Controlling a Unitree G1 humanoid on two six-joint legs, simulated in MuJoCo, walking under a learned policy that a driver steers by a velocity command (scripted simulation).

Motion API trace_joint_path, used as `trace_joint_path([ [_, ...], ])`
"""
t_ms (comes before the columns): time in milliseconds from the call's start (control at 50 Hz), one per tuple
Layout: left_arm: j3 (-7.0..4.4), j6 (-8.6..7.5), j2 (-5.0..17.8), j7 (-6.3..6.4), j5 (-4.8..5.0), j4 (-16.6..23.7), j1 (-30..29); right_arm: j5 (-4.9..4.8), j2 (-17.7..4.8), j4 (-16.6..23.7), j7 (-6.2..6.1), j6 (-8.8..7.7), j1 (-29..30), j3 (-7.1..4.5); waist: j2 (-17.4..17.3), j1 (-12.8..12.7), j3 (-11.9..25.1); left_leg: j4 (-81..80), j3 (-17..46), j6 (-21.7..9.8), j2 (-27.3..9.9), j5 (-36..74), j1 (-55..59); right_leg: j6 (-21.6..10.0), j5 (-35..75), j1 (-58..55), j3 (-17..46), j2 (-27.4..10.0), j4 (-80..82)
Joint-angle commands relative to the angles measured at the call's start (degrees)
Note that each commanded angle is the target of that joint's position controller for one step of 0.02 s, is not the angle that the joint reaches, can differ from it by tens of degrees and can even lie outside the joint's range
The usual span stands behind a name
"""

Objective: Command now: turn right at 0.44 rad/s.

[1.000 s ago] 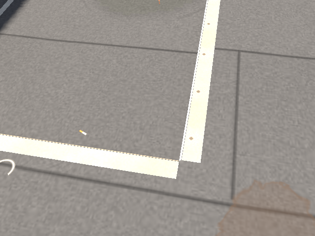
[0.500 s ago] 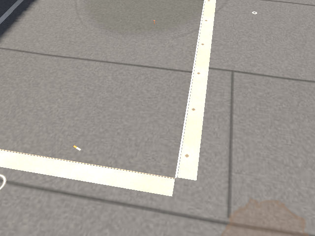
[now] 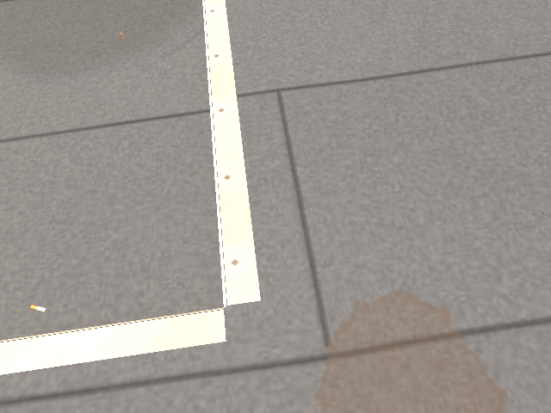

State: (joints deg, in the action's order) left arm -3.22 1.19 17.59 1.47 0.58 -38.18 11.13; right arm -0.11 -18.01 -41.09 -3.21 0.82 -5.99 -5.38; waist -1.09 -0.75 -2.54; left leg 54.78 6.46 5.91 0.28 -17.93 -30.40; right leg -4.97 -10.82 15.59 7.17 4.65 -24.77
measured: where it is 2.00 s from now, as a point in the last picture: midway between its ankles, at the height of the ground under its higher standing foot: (233, 385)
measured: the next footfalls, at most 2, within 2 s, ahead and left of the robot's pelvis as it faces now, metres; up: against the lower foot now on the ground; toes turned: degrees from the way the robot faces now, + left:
left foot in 0.24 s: +0.08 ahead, +0.17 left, +0.00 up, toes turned -5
left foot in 0.88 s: +0.04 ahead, +0.21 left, +0.00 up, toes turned +17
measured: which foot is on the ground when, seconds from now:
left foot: up 0.00-0.22, down 0.24-0.56, up 0.58-0.86, down 0.88-1.00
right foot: down 0.00-0.86, up 0.88-1.00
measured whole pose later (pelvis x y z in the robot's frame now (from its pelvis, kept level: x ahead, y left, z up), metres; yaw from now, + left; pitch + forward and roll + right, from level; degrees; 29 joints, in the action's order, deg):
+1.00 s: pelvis +0.04 +0.11 -0.01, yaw +19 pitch +2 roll -1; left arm -4.9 -1.6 18.6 0.2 0.6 -38.8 11.4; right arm -0.5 -15.7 -36.7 0.9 -1.1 -15.8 -3.0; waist 2.4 0.2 -0.8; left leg 30.4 1.3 -4.0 2.5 -16.9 -15.8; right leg 0.3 -24.3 27.8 0.4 -2.3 -61.3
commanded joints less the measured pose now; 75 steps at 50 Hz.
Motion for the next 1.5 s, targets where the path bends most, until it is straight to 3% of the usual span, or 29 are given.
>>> trace_joint_path([
  [20,-2.69,-0.20,9.57,0.51,-0.37,4.09,-0.73,-0.07,-4.25,3.47,0.25,-1.20,1.05,-0.87,8.89,-0.69,6.40,-4.61,-0.05,0.51,-0.75,1.03,-2.76,-7.36,9.45,-8.95,15.20,-14.03,5.30],
  [180,-1.11,0.38,6.76,-0.45,-0.89,3.88,-2.91,-0.43,-3.74,3.14,2.07,-2.80,-1.22,-0.12,8.62,-0.45,7.49,-19.31,-2.28,-1.77,-1.42,-0.87,10.39,-7.89,20.28,-7.11,16.89,-14.15,0.59],
  [220,0.37,0.01,3.11,-0.58,-0.79,2.52,-2.32,0.38,-1.80,1.78,2.93,-3.35,-3.86,0.83,6.72,1.67,7.58,-35.44,-1.98,-3.50,-2.46,16.16,21.29,-4.00,16.29,-4.17,13.78,-11.48,0.26],
  [240,0.57,-0.68,2.45,-0.68,-2.10,1.60,0.83,1.08,-4.91,2.21,2.81,-3.41,-3.39,0.49,2.33,-0.56,8.25,-34.33,3.47,-5.50,-7.12,28.19,25.94,-0.78,8.43,-2.15,10.41,-8.55,-1.87],
  [260,0.21,-1.43,3.11,-1.09,-3.09,0.72,6.23,1.34,-7.90,3.16,2.63,-3.24,-0.18,0.28,-5.41,-5.76,7.80,-30.71,7.44,-9.81,-10.97,36.61,26.29,1.84,-4.36,-0.01,5.21,-3.67,-3.26],
  [280,0.32,-1.70,3.22,-1.19,-3.23,0.09,6.32,0.94,-5.36,3.23,2.74,-2.96,1.73,0.83,-7.69,-5.34,7.94,-30.85,7.19,-12.82,-11.29,28.17,22.49,3.99,-6.92,-2.35,2.60,-3.34,-1.36],
  [320,-0.75,-1.44,6.33,-0.62,-2.35,0.94,-1.11,0.00,-6.58,3.37,3.09,-2.77,0.44,0.22,-5.78,-0.76,4.98,-31.57,6.77,-11.31,-7.67,17.66,19.42,4.78,-2.70,-2.21,0.52,-2.40,-3.35],
  [400,-1.22,-0.74,4.72,0.33,-1.61,2.40,-1.31,-0.65,-7.74,3.75,2.59,-2.74,-1.62,-0.01,-7.97,-0.27,5.54,-30.61,12.53,-13.47,-9.11,21.71,19.04,4.75,-0.59,-1.55,-1.58,-2.22,-6.80],
  [520,-2.78,-1.30,4.77,-0.19,-1.15,2.63,1.38,-1.36,-7.78,7.37,1.89,-0.52,0.53,-0.53,-1.21,-0.10,6.67,-24.34,12.66,-12.26,-4.41,18.66,13.50,2.53,2.71,-4.62,-1.01,-4.63,-4.08],
  [580,-3.81,-1.32,8.05,-0.04,-1.73,3.24,2.43,-0.98,-6.03,8.48,2.47,-0.15,-0.28,-0.24,12.22,0.11,4.88,-8.71,0.69,-5.92,3.75,-4.30,0.54,-8.09,18.29,-10.89,14.53,-21.06,3.72],
  [620,-3.12,-1.92,7.02,0.69,-1.71,4.60,1.49,-1.02,-8.28,8.30,2.94,0.15,-0.62,-1.62,7.63,-0.19,4.66,12.47,0.56,-3.65,1.09,-19.46,-4.84,-13.94,30.31,-10.98,17.35,-28.40,3.84],
  [660,-3.35,-1.93,7.71,0.93,-0.71,4.59,-1.62,-1.63,-5.71,7.92,3.13,0.97,-0.74,-0.94,4.55,0.93,2.54,9.27,-0.36,-2.54,-1.43,-13.01,-6.33,-9.37,27.67,-11.03,8.19,-23.25,3.30],
  [720,-3.97,-0.76,9.08,1.16,-0.80,3.96,-0.85,-1.61,-3.44,9.47,3.93,1.11,1.42,0.25,8.18,-0.95,4.08,0.73,-5.26,-1.19,-1.97,-7.84,-2.10,-7.91,29.81,-12.23,0.08,-19.56,2.89],
  [800,-4.53,-0.07,10.45,0.67,0.34,3.37,-0.46,-1.76,-4.86,10.56,5.03,1.31,0.46,-0.14,10.81,-1.28,6.78,-13.89,-9.75,-2.76,-0.71,-3.16,7.46,-6.29,26.99,-11.53,-4.03,-20.45,0.55],
  [840,-4.45,-0.61,10.26,0.21,1.53,2.90,-0.15,-1.55,-5.15,9.50,4.81,1.73,-3.48,-0.75,9.62,0.67,7.86,-23.97,-12.57,-5.53,1.87,3.80,16.06,-3.33,11.36,-7.09,-6.53,-19.72,-2.46],
  [860,-3.83,-1.13,8.02,-0.16,1.02,2.07,1.98,-1.73,-6.84,8.31,4.23,1.76,-7.55,-1.76,6.15,1.76,8.82,-27.05,-10.84,-7.57,2.76,3.88,24.79,-0.73,0.62,-0.75,-9.53,-17.38,-8.52],
  [880,-2.46,-1.60,3.85,-0.64,-1.17,3.24,1.13,-2.20,-12.04,7.93,3.54,1.34,-13.33,-3.41,-6.90,3.47,8.83,-31.55,6.66,-12.62,-8.07,4.58,35.03,4.16,-16.82,13.94,-15.11,-11.83,-26.43],
  [900,-1.65,-2.73,2.54,-0.53,-1.61,8.12,-4.66,-0.30,-17.39,9.10,4.09,-0.64,-15.67,-3.84,-15.81,5.33,9.38,-39.50,36.32,-26.02,-21.41,-5.88,36.59,6.42,-28.72,31.47,-8.28,-2.80,-39.59],
  [920,-2.59,-3.74,6.16,-0.92,0.56,7.98,-6.65,0.28,-12.72,8.71,4.52,-2.43,-15.40,-2.48,-8.72,6.57,8.18,-42.79,36.78,-27.64,-22.65,-15.16,34.72,5.80,-26.44,33.76,-2.15,-5.97,-44.41],
  [940,-3.06,-4.23,7.95,-1.45,1.44,7.29,-6.51,-0.05,-9.18,8.02,4.35,-3.33,-13.40,-1.14,-8.03,4.75,4.02,-43.33,31.27,-24.61,-20.23,-20.28,31.20,4.53,-20.63,33.78,-2.04,-7.94,-43.15],
  [980,-3.38,-4.70,7.93,-1.35,-0.32,4.99,-4.94,-0.47,-6.55,7.95,3.63,-3.55,-9.45,0.03,-5.68,2.64,0.86,-43.27,21.82,-20.12,-14.94,-14.58,26.32,4.94,-10.63,30.10,-2.99,-10.11,-37.24],
  [1040,-2.82,-5.26,5.85,-2.13,-0.42,2.51,-2.80,0.68,-6.60,7.53,2.84,-4.22,-9.33,0.45,-5.59,1.89,1.72,-45.19,12.85,-18.66,-11.50,-2.49,24.61,6.39,0.83,25.51,-5.27,-9.63,-32.93],
  [1320,0.19,-5.86,1.96,-5.27,1.03,5.62,-13.26,-0.30,-8.55,-0.26,3.17,-4.84,-16.11,-0.13,-2.44,7.18,-4.45,-45.55,-4.18,-16.68,-15.02,18.08,34.27,3.71,8.51,26.78,-7.31,-8.02,-9.60],
  [1380,-0.40,-5.90,3.49,-5.82,0.71,6.36,-11.09,-0.63,-10.36,-0.32,2.57,-4.07,-15.13,-0.60,-4.37,4.58,-0.45,-37.38,-7.46,-14.75,-14.79,44.07,36.50,0.65,2.64,18.75,-11.40,-4.24,-8.22],
  [1420,-2.91,-5.49,7.87,-5.06,0.80,3.62,1.89,-0.60,-10.88,0.17,1.67,-3.26,-14.30,-0.51,-4.27,-2.93,8.90,-18.95,-11.89,-11.79,-11.98,61.20,32.84,-2.60,4.20,-0.83,-13.74,0.36,-5.49],
  [1440,-4.31,-4.93,11.26,-4.18,1.18,2.18,11.39,0.28,-9.45,1.36,1.23,-3.71,-14.82,0.27,-1.35,-7.24,14.61,-3.72,-12.46,-9.45,-10.64,48.27,19.32,-5.82,4.80,-19.03,-4.08,-5.51,-6.18],
  [1460,-5.32,-5.03,17.17,-3.88,1.11,1.93,14.18,1.52,-1.86,4.21,2.18,-5.28,-20.13,2.77,15.11,-2.75,21.50,18.82,-10.23,-5.25,1.52,-3.55,-5.37,-16.91,-6.61,-38.59,29.43,-21.82,-1.90],
  [1480,-3.77,-5.17,11.54,-3.78,1.06,2.33,15.68,0.20,-5.90,3.92,3.13,-7.32,-15.28,2.26,10.60,-6.45,25.93,25.86,0.72,-5.50,2.20,-12.88,-12.10,-17.55,-12.13,-41.62,40.19,-23.79,5.83],
  [1500,-3.17,-5.10,9.83,-3.52,0.57,2.18,13.06,-2.14,-8.39,6.22,3.86,-8.44,-9.62,1.56,8.25,-6.95,16.71,25.65,0.85,-6.20,-0.77,-8.60,-16.74,-14.89,-9.51,-35.68,31.14,-22.26,7.28],
])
